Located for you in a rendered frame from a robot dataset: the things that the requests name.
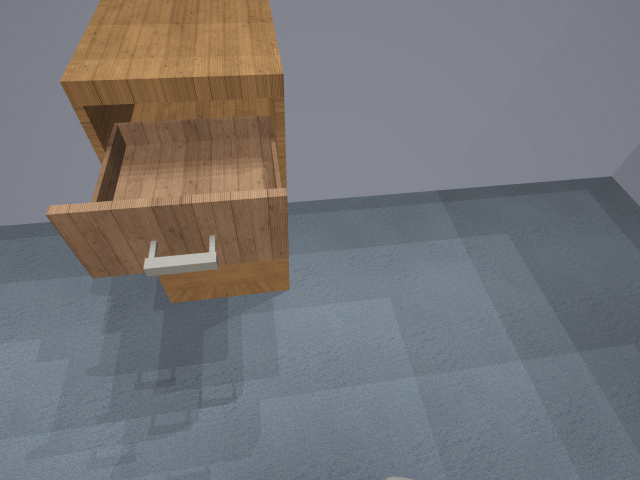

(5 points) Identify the handle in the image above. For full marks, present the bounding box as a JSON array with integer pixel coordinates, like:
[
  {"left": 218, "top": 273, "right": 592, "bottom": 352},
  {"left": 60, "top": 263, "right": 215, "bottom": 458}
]
[{"left": 143, "top": 235, "right": 218, "bottom": 276}]

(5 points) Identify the cabinet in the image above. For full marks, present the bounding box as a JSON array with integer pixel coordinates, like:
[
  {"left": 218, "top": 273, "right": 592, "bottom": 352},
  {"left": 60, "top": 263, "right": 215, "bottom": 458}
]
[{"left": 60, "top": 0, "right": 290, "bottom": 303}]

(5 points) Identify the drawer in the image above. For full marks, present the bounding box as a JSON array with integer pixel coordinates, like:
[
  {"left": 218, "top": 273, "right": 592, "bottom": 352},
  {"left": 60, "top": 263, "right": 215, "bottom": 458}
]
[{"left": 45, "top": 115, "right": 289, "bottom": 278}]

